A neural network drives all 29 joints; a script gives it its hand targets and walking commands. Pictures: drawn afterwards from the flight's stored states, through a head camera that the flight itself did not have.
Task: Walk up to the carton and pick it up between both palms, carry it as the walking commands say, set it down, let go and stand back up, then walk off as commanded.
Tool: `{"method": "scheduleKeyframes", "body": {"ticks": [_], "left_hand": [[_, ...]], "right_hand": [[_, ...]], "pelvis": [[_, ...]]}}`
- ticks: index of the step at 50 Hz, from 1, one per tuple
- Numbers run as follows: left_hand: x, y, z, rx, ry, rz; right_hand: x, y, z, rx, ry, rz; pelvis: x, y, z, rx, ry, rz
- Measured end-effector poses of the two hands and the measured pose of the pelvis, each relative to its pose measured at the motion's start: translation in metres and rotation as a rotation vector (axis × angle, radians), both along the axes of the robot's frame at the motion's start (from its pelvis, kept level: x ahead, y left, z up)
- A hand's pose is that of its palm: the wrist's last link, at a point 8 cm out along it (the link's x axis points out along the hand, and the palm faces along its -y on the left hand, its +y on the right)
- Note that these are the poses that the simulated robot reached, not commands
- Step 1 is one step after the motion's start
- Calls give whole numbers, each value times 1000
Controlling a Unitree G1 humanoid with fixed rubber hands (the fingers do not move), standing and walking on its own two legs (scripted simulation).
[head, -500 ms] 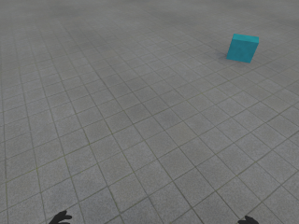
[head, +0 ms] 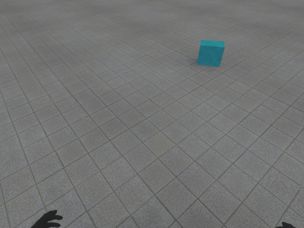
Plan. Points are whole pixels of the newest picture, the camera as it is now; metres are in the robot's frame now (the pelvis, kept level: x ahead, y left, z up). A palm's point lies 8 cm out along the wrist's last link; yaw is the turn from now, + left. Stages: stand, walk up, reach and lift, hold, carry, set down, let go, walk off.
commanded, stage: walk up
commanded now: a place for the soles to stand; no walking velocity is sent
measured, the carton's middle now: (210, 53) +2.27 -0.81 -0.65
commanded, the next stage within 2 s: none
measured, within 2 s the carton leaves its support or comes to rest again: neither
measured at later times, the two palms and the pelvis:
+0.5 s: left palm (89, 169) +0.36 +0.22 -0.09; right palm out of the picture +0.21 -0.45 -0.04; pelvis +0.18 -0.07 +0.00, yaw -7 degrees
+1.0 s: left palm (112, 132) +0.53 +0.16 -0.10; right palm (287, 130) +0.49 -0.52 -0.08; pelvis +0.42 -0.16 -0.01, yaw -11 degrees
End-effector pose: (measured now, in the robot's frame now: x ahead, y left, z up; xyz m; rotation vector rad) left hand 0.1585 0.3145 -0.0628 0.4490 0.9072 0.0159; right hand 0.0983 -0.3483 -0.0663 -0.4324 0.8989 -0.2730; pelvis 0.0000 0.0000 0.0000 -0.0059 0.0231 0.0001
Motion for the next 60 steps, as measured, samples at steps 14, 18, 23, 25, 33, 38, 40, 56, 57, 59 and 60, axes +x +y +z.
{"method": "scheduleKeyframes", "body": {"ticks": [14, 18, 23, 25, 33, 38, 40, 56, 57, 59, 60], "left_hand": [[44, -40, -30, 33, 80, 59], [87, -46, -38, 14, 98, 20], [170, -78, -30, -17, 63, -78], [204, -95, -27, -32, 47, -117], [332, -167, -21, -6, -54, -197], [335, -174, -20, 37, -14, -120], [331, -170, -17, 56, 23, -86], [452, -157, -41, 41, 143, -52], [468, -161, -39, 38, 138, -74], [501, -174, -38, 26, 125, -115], [518, -181, -37, 18, 117, -136]], "right_hand": [[97, -64, -2, -12, -12, 0], [112, -66, 4, -32, -5, -31], [106, -87, 23, -54, 45, -117], [108, -97, 25, -56, 60, -147], [166, -151, -9, -17, 64, -197], [224, -168, -21, 23, 66, -152], [250, -171, -20, 32, 67, -129], [436, -168, -4, -3, 27, -109], [437, -171, 0, -6, 28, -131], [438, -177, 7, -11, 36, -170], [438, -180, 9, -13, 42, -186]], "pelvis": [[94, -52, -15, -7, -33, -72], [124, -49, -15, -12, 3, -93], [164, -65, -1, -14, 28, -109], [181, -74, 1, -8, 31, -114], [258, -129, -19, 24, 19, -148], [302, -153, -17, 14, -37, -177], [320, -158, -13, 12, -40, -182], [484, -153, -13, -24, 16, -201], [492, -155, -11, -23, 19, -203], [508, -159, -7, -19, 24, -208], [515, -162, -5, -16, 25, -211]]}}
